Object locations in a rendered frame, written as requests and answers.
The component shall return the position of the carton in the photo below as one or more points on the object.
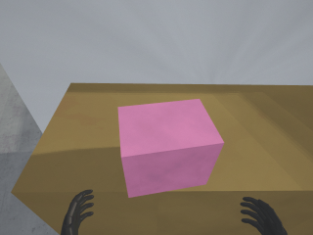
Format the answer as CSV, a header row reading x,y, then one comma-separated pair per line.
x,y
167,146

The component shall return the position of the left robot hand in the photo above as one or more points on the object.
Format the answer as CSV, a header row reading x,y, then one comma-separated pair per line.
x,y
74,214

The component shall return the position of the pedestal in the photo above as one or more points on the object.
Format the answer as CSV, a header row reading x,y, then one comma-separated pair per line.
x,y
267,155

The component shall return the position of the right robot hand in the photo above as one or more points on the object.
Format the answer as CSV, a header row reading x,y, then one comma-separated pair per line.
x,y
267,222

